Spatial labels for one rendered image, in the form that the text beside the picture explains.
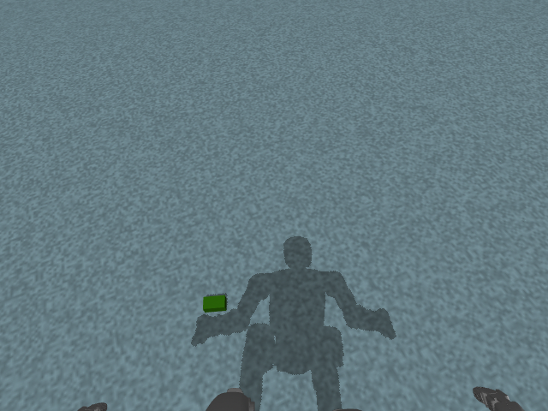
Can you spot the right robot hand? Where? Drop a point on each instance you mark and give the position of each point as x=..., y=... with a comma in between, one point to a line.
x=495, y=400

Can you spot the small box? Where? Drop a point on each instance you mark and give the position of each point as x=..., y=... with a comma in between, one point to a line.
x=214, y=303

